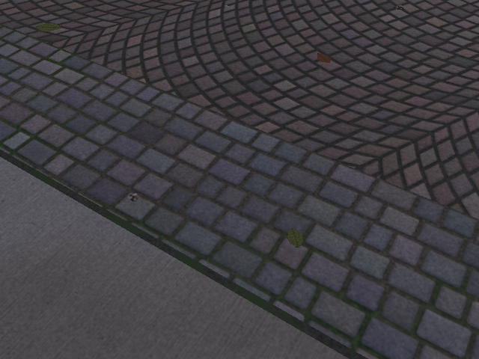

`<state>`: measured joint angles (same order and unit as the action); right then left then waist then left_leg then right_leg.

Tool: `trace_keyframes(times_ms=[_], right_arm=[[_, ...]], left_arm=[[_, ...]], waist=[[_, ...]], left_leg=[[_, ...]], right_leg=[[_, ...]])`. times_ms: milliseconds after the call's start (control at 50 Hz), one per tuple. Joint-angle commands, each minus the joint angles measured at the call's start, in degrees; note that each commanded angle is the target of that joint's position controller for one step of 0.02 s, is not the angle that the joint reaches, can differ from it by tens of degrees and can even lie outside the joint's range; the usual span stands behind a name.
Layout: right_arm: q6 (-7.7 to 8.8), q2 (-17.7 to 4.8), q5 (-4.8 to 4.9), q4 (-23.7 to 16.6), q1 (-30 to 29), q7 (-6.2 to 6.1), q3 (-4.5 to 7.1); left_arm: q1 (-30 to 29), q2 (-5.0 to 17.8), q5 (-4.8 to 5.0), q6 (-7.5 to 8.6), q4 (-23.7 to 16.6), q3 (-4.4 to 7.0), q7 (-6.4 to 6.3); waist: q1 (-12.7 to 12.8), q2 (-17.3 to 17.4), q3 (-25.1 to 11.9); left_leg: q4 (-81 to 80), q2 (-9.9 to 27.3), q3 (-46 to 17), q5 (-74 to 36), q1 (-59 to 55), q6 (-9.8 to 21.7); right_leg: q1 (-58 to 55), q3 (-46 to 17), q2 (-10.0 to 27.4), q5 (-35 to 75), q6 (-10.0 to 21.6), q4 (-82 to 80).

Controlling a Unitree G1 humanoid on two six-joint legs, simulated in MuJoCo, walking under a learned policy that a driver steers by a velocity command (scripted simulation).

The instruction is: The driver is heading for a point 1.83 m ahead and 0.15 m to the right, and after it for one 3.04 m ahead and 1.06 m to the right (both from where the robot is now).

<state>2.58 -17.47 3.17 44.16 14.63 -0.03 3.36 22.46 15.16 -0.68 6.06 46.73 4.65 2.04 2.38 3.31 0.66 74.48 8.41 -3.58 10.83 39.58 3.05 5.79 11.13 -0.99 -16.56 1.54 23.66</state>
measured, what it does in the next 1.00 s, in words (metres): walks ahead, turning right: left foot, then right foot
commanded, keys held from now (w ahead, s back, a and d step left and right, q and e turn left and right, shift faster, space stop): w+q+shift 0.14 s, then w+e+shift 0.86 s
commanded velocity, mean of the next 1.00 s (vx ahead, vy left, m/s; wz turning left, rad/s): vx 1.00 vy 0.00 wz -0.33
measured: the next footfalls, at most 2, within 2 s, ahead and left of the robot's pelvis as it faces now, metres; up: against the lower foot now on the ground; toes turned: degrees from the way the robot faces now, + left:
left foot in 0.24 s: +0.43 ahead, +0.14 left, +0.00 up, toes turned +13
right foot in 0.74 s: +0.88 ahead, -0.01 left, +0.00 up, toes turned -10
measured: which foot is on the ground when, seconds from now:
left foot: up 0.00-0.22, down 0.24-0.74, up 0.76-1.00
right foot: down 0.00-0.26, up 0.28-0.72, down 0.74-1.00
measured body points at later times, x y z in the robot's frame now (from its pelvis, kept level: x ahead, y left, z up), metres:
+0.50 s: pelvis +0.44 +0.07 +0.00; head +0.44 +0.07 +0.45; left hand +0.58 +0.33 -0.10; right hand +0.45 -0.18 -0.14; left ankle +0.39 +0.13 -0.74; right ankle +0.54 -0.12 -0.63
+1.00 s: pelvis +0.89 +0.01 +0.00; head +0.89 -0.01 +0.45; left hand +0.95 +0.25 -0.13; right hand +1.09 -0.27 -0.02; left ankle +1.10 +0.18 -0.66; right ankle +0.84 +0.00 -0.74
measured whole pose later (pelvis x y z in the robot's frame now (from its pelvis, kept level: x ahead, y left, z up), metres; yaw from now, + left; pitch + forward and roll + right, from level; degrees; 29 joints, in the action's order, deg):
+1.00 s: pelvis +0.89 +0.01 +0.00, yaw -22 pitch +0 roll +1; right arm 8.3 -12.0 -1.1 31.2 -2.5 -0.4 -0.1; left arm 27.9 10.1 1.7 4.3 46.0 2.2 0.7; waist 5.1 1.5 1.1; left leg 54.3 4.7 -10.9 8.7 39.3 -1.3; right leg 8.4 -8.4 -11.7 -15.8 9.2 26.2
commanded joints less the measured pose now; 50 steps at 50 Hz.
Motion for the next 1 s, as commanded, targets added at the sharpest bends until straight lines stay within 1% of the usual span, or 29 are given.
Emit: trace_keyframes(times_ms=[20, 120, 180, 200, 240, 260, 280, 300, 320, 340, 360, 380, 400, 460, 540, 600, 660, 700, 720, 740, 760, 780, 800, 820, 840, 860, 900, 940, 1000], right_arm=[[-1.30, 1.5, -0.75, -3.1, 2.7, 0.41, -0.48], [0.06, 0.0, -1.48, -6.9, -7.8, 3.16, -0.79], [0.77, -1.4, -1.30, -8.6, -8.3, 4.30, -0.12], [0.48, -3.1, -1.00, -8.4, -4.6, 4.02, 0.76], [-1.15, -10.6, -0.80, -3.1, 17.4, 2.26, 4.66], [-1.82, -14.1, -0.78, -0.1, 24.2, 0.72, 5.31], [0.44, -15.3, -3.54, -1.9, 18.5, 1.32, 4.14], [1.66, -6.9, -3.90, -2.6, 17.4, 1.99, 2.69], [2.93, -4.8, -4.08, -2.6, 14.5, 2.41, 2.09], [3.93, -3.5, -3.65, -2.0, 9.6, 2.86, 1.73], [4.85, -1.5, -4.22, -1.7, 6.0, 3.08, 1.29], [5.39, -0.2, -4.84, -1.7, 3.5, 2.97, 0.86], [5.61, 0.0, -4.48, -1.0, 2.6, 2.76, 0.92], [5.97, -1.3, -4.10, 1.1, 4.0, 1.66, 1.46], [5.79, -0.5, -4.84, 1.7, 5.4, -0.07, 1.10], [5.17, -2.5, -4.78, 2.2, 7.3, -1.34, 1.16], [3.73, -6.6, -4.74, 1.8, 6.9, -2.60, 1.63], [2.14, -10.7, -3.99, 0.7, 3.1, -3.55, 2.76], [1.84, -12.2, -3.28, -0.9, -2.2, -3.10, 3.26], [2.49, -11.2, -2.38, -2.9, -8.8, -1.83, 3.09], [4.68, -1.3, -1.62, -5.0, -16.5, 0.10, 0.60], [7.39, 8.1, -1.07, -8.5, -3.0, 1.65, -2.20], [9.29, 3.6, -0.60, -11.2, -3.5, 2.18, -2.50], [9.76, -0.2, -0.33, -12.3, -9.6, 2.06, -1.54], [9.20, -0.6, -0.92, -12.6, -8.0, 1.70, -1.41], [8.19, -0.7, -2.63, -11.6, -7.4, 1.22, -1.51], [6.34, -2.9, -3.68, -11.0, -6.5, 0.30, -0.57], [5.62, -2.9, -4.18, -13.1, -11.7, -0.80, -0.74], [5.56, 2.2, -4.60, -17.5, -22.7, -0.96, -1.91]], left_arm=[[-10.6, 2.2, -0.57, 1.75, -4.5, -0.08, -0.70], [-6.8, 7.9, -0.09, 1.42, -3.4, 0.77, -2.66], [-3.0, 12.3, 0.50, 0.28, -1.9, 1.32, -3.08], [-2.8, 14.0, 0.82, -0.62, -1.3, 1.61, -3.18], [-8.6, 15.2, 1.15, -2.06, -1.0, 1.46, -2.60], [-9.0, 8.5, 1.30, -1.65, -1.4, -0.54, -2.39], [5.8, -3.9, 4.00, 0.76, -2.6, -3.86, -1.24], [-1.9, 4.1, 6.79, 2.45, -2.8, -2.53, -0.87], [-8.9, 6.2, 8.01, 2.55, -5.2, -1.72, -0.84], [-10.8, 4.3, 6.58, 1.94, -5.8, -2.16, -1.51], [-10.0, 3.3, 4.64, 0.86, -5.3, -2.05, -1.81], [-6.2, 3.6, 4.29, -0.71, -3.5, -1.56, -1.68], [-3.6, 3.4, 4.38, -1.92, -2.4, -1.14, -1.52], [-7.3, 2.5, 4.16, -3.87, -2.2, -1.09, -1.47], [-15.0, 2.6, 3.68, -3.34, -4.4, -1.11, -0.94], [-20.0, 1.9, 3.17, -2.15, -6.6, -1.45, 0.48], [-19.7, 3.2, 3.54, -1.34, -8.3, -0.72, 2.17], [-8.4, 7.0, 4.36, -2.71, -6.8, 1.15, 1.99], [4.1, 11.2, 4.18, -4.25, -4.1, 3.02, 1.39], [19.3, 14.8, 3.60, -5.74, 0.2, 4.98, 0.29], [22.2, 12.4, 2.59, -6.85, 3.3, 4.44, -0.32], [10.7, 9.1, 0.20, -4.73, -0.3, 1.47, 0.65], [7.8, 5.3, -0.65, -2.96, -3.5, 0.67, 0.93], [7.9, 4.3, 0.07, -1.46, -3.5, 0.71, 1.37], [2.9, 5.0, 0.71, -0.19, -4.8, 0.67, 1.67], [-1.5, 5.9, 1.25, 0.41, -6.2, 0.70, 1.60], [-4.8, 6.0, 1.53, 0.40, -7.7, 0.43, 0.27], [-3.2, 4.7, 2.26, 0.37, -7.5, 0.06, -1.20], [-0.7, 4.5, 3.06, -1.05, -6.5, 0.15, -2.88]], waist=[[-5.5, -7.1, 7.2], [-2.4, -1.5, 9.7], [-4.0, -4.5, 6.3], [-7.3, -7.7, 4.4], [-20.4, -9.5, -5.0], [-21.1, 0.2, -7.4], [-6.8, 20.8, -16.4], [-12.0, 9.1, -16.6], [-10.8, 4.0, -6.0], [-7.0, -5.3, -1.2], [-4.5, -4.7, 0.6], [-2.2, -3.9, 0.8], [-1.0, -2.3, 0.7], [-2.3, -2.7, 4.0], [-4.7, -1.7, 7.4], [-5.9, -3.1, 8.8], [-3.4, 0.2, 5.0], [4.3, 6.7, -1.2], [11.4, 8.1, -5.8], [19.0, 5.2, -10.2], [19.3, -16.9, -1.9], [1.4, -28.6, -6.3], [2.3, -21.1, -13.1], [1.8, -6.4, -5.8], [-3.2, 1.3, -3.6], [-5.1, 5.1, -0.6], [-6.9, 4.8, 1.9], [-4.8, 2.1, 4.5], [0.7, -3.5, 5.1]], left_leg=[[-3.5, 3.2, -2.6, -8.4, 3.4, -0.8], [-23.5, 0.0, 6.0, -21.2, 3.0, 1.9], [-29.8, -7.0, 11.8, -15.7, -7.8, 5.0], [-30.2, -9.7, 12.3, -8.8, -11.4, 6.3], [-35.8, -11.3, 8.9, -4.0, -35.5, 9.7], [-34.7, -5.2, -2.1, 0.6, -49.3, 9.3], [-46.7, 8.6, -36.8, 21.8, -61.6, 17.7], [-60.5, 11.0, -42.8, 34.0, -56.8, 14.4], [-62.8, 11.6, -37.8, 33.3, -47.3, 12.6], [-62.9, 10.7, -31.6, 26.8, -39.0, 10.4], [-61.7, 9.2, -25.0, 21.1, -32.2, 8.9], [-61.3, 7.1, -17.9, 15.8, -27.2, 7.1], [-62.4, 5.8, -12.6, 11.9, -25.8, 5.2], [-65.3, 3.7, 0.3, -2.6, -26.9, 1.6], [-67.8, -0.8, 12.9, -14.2, -31.4, -1.0], [-68.1, 0.6, 16.9, -22.9, -38.1, -2.3], [-61.0, 1.5, 20.1, -55.3, -44.1, -4.4], [-48.1, 3.9, 20.1, -78.4, -45.9, -3.6], [-35.5, 5.0, 18.9, -82.9, -42.1, -2.3], [-15.8, 2.7, 17.1, -72.8, -32.6, -1.1], [17.5, -12.6, 16.0, -4.5, -13.7, -2.8], [29.5, -16.3, 1.1, 23.1, 6.3, -2.3], [28.6, -15.1, -6.5, 19.4, 10.5, 0.8], [20.6, -12.7, -5.6, 14.9, 10.3, 3.2], [12.4, -9.5, -6.4, 10.4, 8.1, 3.3], [8.2, -7.8, -6.6, 8.2, 3.6, 1.8], [0.3, -5.5, -6.1, 6.1, -2.1, -1.4], [-12.3, -4.2, -3.9, 3.6, -4.3, -4.3], [-33.5, -7.9, 0.6, -11.4, -11.9, -6.7]], right_leg=[[8.8, -4.2, 13.5, 14.1, 5.5, -16.2], [-0.2, 4.5, 13.1, 22.2, 3.3, -17.0], [-7.5, 4.4, 15.7, 58.3, 3.7, -10.8], [-10.8, 3.4, 17.1, 70.9, 4.8, -4.9], [-6.3, 0.9, 16.6, 74.0, 5.6, 21.2], [9.3, -0.4, 9.2, 31.0, 4.1, 49.1], [30.5, -15.1, -3.7, -16.2, 3.6, 70.2], [32.8, -23.4, -1.9, -11.0, 6.7, 69.8], [36.2, -21.7, 0.3, -6.4, 7.2, 66.8], [35.2, -21.3, 4.4, -1.9, 6.9, 61.8], [32.3, -21.6, 7.0, 2.4, 6.2, 58.7], [27.7, -22.5, 9.1, 4.9, 5.2, 57.2], [26.6, -22.5, 10.2, 6.6, 4.4, 55.1], [32.6, -21.4, 11.8, 11.2, 2.6, 50.5], [38.9, -15.3, 9.1, 23.0, 1.8, 38.3], [40.7, -9.5, 7.3, 27.7, 2.8, 27.3], [30.6, -0.6, 1.3, 26.2, 5.4, 18.7], [17.8, 1.7, -2.6, 18.7, 6.5, 21.5], [4.9, -0.6, -2.8, 14.1, 8.6, 23.6], [-12.9, -6.8, -0.7, 15.7, 11.3, 18.8], [-18.0, -13.1, 0.7, 20.8, 14.6, 13.0], [-22.7, -41.9, 6.0, 6.6, 23.4, 8.8], [-24.1, -58.9, 12.5, -15.8, 26.6, -4.5], [-15.9, -60.6, 12.2, -22.1, 22.2, -11.9], [-7.9, -59.7, 13.1, -23.8, 20.9, -12.0], [1.4, -57.0, 10.7, -19.9, 20.3, -11.3], [11.3, -47.6, 5.5, -10.4, 18.8, -12.5], [16.7, -40.3, 2.6, -0.4, 18.2, -12.4], [21.0, -32.4, -3.0, 7.1, 14.1, -9.7]])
